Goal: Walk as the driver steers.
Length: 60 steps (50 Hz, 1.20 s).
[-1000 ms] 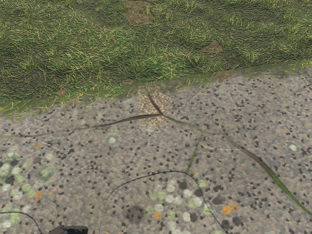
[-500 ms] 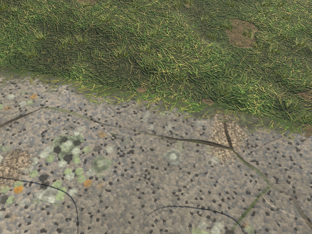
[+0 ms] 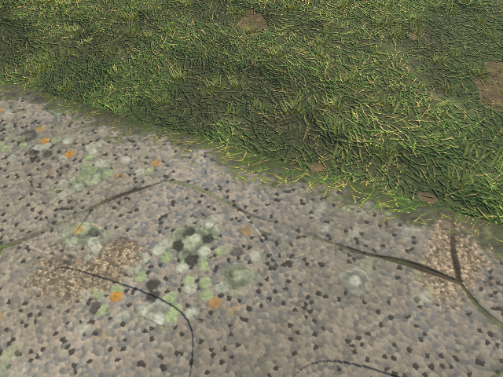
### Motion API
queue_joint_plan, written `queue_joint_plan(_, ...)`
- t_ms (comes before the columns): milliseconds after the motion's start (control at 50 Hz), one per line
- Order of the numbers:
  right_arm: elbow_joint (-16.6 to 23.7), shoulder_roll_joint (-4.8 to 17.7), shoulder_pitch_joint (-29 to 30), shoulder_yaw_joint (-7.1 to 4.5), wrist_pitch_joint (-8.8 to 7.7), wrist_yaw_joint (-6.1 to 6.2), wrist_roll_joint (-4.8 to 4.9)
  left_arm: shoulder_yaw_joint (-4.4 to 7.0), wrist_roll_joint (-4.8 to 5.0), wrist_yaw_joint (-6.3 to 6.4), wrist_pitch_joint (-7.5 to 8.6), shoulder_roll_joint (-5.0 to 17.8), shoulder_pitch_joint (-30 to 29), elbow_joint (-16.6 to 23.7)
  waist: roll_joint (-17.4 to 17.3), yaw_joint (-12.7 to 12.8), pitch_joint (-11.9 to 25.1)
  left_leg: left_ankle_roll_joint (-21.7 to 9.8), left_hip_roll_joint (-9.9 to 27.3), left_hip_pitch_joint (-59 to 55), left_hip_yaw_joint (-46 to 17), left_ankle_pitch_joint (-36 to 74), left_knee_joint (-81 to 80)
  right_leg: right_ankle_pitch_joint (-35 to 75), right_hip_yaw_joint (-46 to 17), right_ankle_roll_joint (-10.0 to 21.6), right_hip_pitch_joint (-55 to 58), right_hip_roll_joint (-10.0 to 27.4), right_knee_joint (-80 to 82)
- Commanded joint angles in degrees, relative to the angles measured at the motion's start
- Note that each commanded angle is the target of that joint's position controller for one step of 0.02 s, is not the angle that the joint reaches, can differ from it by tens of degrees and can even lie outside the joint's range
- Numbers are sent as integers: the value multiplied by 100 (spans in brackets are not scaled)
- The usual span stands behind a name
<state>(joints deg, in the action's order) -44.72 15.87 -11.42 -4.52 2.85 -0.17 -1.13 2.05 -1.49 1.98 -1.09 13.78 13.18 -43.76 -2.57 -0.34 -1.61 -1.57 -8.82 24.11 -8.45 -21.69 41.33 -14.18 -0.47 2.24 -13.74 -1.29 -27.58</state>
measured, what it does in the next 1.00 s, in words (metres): steps on the spot: left foot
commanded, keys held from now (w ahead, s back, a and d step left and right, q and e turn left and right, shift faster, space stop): no key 1.00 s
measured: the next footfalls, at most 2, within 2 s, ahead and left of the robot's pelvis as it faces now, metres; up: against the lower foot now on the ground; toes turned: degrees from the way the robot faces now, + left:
left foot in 0.24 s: +0.00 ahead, +0.12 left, +0.00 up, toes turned -3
left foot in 1.98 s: +0.28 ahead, +0.06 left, +0.00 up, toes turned +3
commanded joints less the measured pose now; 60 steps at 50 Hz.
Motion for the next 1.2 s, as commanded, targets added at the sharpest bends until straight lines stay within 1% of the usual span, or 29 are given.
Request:
queue_joint_plan(20, 146, 594, -385, -162, -52, -12, -9, 134, 21, -27, 146, 701, -710, 496, 923, -364, 19, 138, 156, -80, -59, -176, 1529, 1289, -1331, 842, -216, 1428, 1357)
queue_joint_plan(40, 82, 556, -462, -145, -32, -33, -18, 122, 40, -11, 163, 676, -683, 484, 1084, -327, 99, 205, 166, -14, -4, -146, 1589, 1870, -1097, 818, 78, 1298, 1213)
queue_joint_plan(60, 43, 500, -454, -112, -22, -38, -12, 112, 50, -13, 169, 650, -557, 444, 1068, -246, 178, 284, 187, 0, 62, -205, 1437, 2380, -928, 820, 362, 1217, 1066)
queue_joint_plan(80, 52, 423, -330, -70, -13, -34, 7, 104, 56, -17, 174, 637, -383, 370, 1036, -138, 236, 352, 249, -5, 128, -249, 1147, 2708, -856, 839, 630, 1211, 947)
queue_joint_plan(120, 68, 262, -80, 35, 9, -10, 45, 107, 64, -27, 172, 674, -131, 226, 1082, 45, 331, 423, 433, -237, 345, -361, 281, 2997, -805, 848, 1015, 1218, 743)
queue_joint_plan(140, 62, 215, 12, 80, 20, 9, 67, 119, 50, -39, 156, 726, -31, 164, 1178, 140, 370, 410, 493, -460, 503, -455, -160, 3078, -820, 858, 1086, 1224, 666)
queue_joint_plan(160, 42, 231, 59, 99, 26, 34, 101, 142, 32, -55, 128, 800, 56, 97, 1288, 205, 384, 380, 501, -643, 645, -489, -538, 3212, -873, 869, 1135, 1229, 589)
queue_joint_plan(180, -3, 265, 32, 106, 23, 60, 136, 162, 28, -69, 98, 856, 110, 33, 1353, 212, 379, 334, 495, -812, 734, -319, -966, 3372, -926, 853, 1165, 1225, 509)
queue_joint_plan(200, -86, 257, -85, 122, 4, 83, 151, 174, 48, -78, 70, 885, 85, -20, 1289, 111, 365, 275, 499, -1094, 808, 205, -1643, 3448, -907, 760, 1127, 1174, 393)
queue_joint_plan(220, -181, 252, -223, 147, -40, 111, 126, 183, 75, -80, 58, 898, 43, -63, 1154, -1, 361, 210, 610, -1581, 742, 1154, -2444, 3388, -880, 579, 922, 1136, 313)
queue_joint_plan(240, -221, 406, -213, 134, -101, 146, 63, 163, 77, -85, 84, 808, 85, -74, 951, 35, 458, 125, 890, -2111, 338, 1660, -2694, 2898, -929, 343, 598, 1107, 324)
queue_joint_plan(260, -215, 693, -218, 115, -176, 185, -32, 127, 81, -121, 130, 673, 130, 1, 416, 165, 656, 4, 1534, -2626, -288, 2519, -2472, 2113, -737, 137, 167, 912, 179)
queue_joint_plan(280, -322, 717, 132, 128, -192, 176, 53, 56, 147, -135, 131, 402, 189, -54, -386, 416, 427, -274, 1722, -2016, -357, 3018, -2136, 759, -382, 25, 337, 481, 731)
queue_joint_plan(300, -300, 428, 266, 195, -225, 136, 76, 64, 83, -104, 108, 548, 19, -195, -227, 229, 308, -281, 1640, -1782, -341, 2469, -2184, 568, -364, -43, 578, 450, 800)
queue_joint_plan(320, -356, 393, 234, 215, -255, 131, 61, 107, 68, -94, 91, 659, -142, -266, -126, 109, 110, -199, 1498, -1639, -250, 2127, -2249, 699, -382, -47, 580, 443, 762)
queue_joint_plan(340, -465, 430, 144, 225, -263, 153, 39, 112, 74, -107, 89, 672, -178, -318, -141, 88, 112, -153, 1417, -1570, -203, 1963, -2313, 917, -400, -34, 708, 497, 757)
queue_joint_plan(360, -578, 453, 41, 234, -281, 186, 55, 130, 71, -121, 78, 694, -170, -375, -188, 79, 32, -130, 1371, -1516, -174, 1942, -2354, 1066, -414, -19, 724, 530, 729)
queue_joint_plan(380, -683, 479, -18, 232, -292, 203, 71, 113, 73, -126, 85, 647, -107, -445, -208, 101, 48, -119, 1348, -1550, -150, 1900, -2374, 1101, -429, -20, 728, 566, 768)
queue_joint_plan(400, -749, 458, -21, 241, -297, 207, 71, 98, 80, -123, 92, 609, -65, -542, -133, 107, 23, -120, 1341, -1572, -141, 1853, -2389, 1077, -427, -29, 696, 571, 803)
queue_joint_plan(440, -856, 415, 1, 266, -301, 209, 68, 85, 81, -112, 89, 579, -35, -722, 14, 105, -41, -141, 1350, -1542, -153, 1677, -2442, 947, -424, -58, 665, 559, 863)
queue_joint_plan(540, -1141, 417, -3, 300, -316, 222, 68, 54, 76, -102, 77, 535, 4, -1083, 155, 112, -142, -178, 1338, -1410, -172, 1314, -2576, 795, -438, -94, 665, 570, 939)
queue_joint_plan(740, -1585, 299, -191, 379, -334, 231, 73, -37, 80, -63, 88, 448, 171, -1623, 235, 110, -141, -202, 1284, -1352, -116, 1213, -2622, 715, -451, -94, 633, 609, 933)
queue_joint_plan(960, -1889, 118, -493, 453, -338, 248, 73, -125, 87, -24, 95, 293, 343, -1950, 243, 97, -179, -188, 1243, -1339, -35, 1382, -2524, 748, -455, -75, 546, 621, 878)
queue_joint_plan(1200, -2046, -59, -736, 482, -344, 270, 69, -166, 92, 10, 103, 143, 474, -2119, 266, 81, -206, -172, 1232, -1359, 23, 1546, -2416, 833, -452, -53, 501, 616, 823)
